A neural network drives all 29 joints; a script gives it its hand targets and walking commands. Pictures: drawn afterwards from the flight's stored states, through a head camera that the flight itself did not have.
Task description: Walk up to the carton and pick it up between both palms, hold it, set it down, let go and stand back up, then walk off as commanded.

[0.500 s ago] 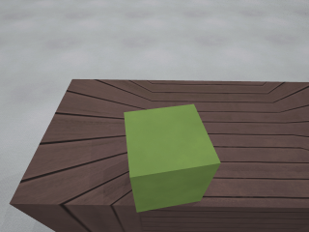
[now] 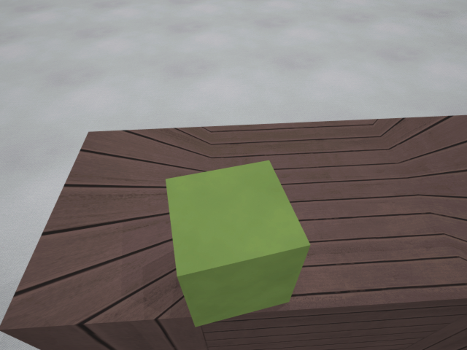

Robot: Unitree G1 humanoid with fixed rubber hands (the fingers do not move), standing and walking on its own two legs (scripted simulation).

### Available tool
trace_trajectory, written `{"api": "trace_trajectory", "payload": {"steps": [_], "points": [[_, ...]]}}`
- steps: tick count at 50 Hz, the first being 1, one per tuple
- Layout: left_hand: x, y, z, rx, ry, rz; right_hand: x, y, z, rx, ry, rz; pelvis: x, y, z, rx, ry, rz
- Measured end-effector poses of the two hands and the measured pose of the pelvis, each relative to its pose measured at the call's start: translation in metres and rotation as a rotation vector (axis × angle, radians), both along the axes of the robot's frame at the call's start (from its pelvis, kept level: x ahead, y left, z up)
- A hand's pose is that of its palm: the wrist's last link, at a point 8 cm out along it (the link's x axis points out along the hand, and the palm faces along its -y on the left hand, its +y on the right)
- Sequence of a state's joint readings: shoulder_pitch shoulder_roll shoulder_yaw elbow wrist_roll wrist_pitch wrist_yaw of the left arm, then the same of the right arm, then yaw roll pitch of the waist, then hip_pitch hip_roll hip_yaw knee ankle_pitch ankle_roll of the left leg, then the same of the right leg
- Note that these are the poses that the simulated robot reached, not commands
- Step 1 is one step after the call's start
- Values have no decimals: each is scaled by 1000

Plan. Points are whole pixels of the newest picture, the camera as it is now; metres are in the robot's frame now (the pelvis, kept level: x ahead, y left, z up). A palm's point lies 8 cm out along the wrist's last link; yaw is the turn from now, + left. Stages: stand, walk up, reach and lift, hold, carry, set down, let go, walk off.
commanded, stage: walk up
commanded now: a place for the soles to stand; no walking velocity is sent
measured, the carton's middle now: (231, 244) +0.36 +0.03 -0.05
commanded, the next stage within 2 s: reach and lift in 0.66 s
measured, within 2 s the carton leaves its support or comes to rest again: neither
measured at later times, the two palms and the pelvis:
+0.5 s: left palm out of the picture +0.09 +0.28 -0.12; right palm out of the picture +0.07 -0.32 -0.12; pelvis +0.00 -0.01 +0.00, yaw -2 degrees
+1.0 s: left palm out of the picture +0.18 +0.25 -0.12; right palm out of the picture +0.15 -0.30 -0.10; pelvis +0.00 -0.02 -0.03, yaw +2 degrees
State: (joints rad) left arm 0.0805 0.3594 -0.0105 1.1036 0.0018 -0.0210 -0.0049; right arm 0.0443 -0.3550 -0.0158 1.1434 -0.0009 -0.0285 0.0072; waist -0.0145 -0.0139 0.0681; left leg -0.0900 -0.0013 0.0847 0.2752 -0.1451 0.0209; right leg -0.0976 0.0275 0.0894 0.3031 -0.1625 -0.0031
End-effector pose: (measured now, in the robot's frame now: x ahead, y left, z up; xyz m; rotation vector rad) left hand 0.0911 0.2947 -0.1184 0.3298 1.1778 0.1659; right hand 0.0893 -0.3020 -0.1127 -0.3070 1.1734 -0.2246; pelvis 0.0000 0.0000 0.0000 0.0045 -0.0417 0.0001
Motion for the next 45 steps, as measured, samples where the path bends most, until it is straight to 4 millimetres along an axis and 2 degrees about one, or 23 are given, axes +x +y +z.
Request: {"api": "trace_trajectory", "payload": {"steps": [8,22,34,36,39,42,45], "points": [[0,-4,1,4,-4,6,-15,-6,-5,1,32,-17,-2,-5,-1,3,1,-10],[-3,-12,0,11,24,-24,-19,-17,-5,1,18,-41,-4,-11,-2,3,1,-35],[13,-15,1,9,-6,-41,-22,-20,-3,-4,16,-61,1,-13,-2,3,-2,-46],[22,-13,0,23,5,-1,-12,-18,-3,-5,-21,-21,-1,-14,-6,4,12,-25],[49,-17,-6,35,26,19,15,-10,-8,20,-85,45,-10,-15,-18,-5,5,8],[76,-31,-7,-1,1,-6,44,-3,-4,31,-175,64,-12,-17,-27,-13,-1,18],[96,-45,-2,-26,-64,-25,61,2,6,27,-244,79,-10,-18,-30,-17,-17,22]]}}
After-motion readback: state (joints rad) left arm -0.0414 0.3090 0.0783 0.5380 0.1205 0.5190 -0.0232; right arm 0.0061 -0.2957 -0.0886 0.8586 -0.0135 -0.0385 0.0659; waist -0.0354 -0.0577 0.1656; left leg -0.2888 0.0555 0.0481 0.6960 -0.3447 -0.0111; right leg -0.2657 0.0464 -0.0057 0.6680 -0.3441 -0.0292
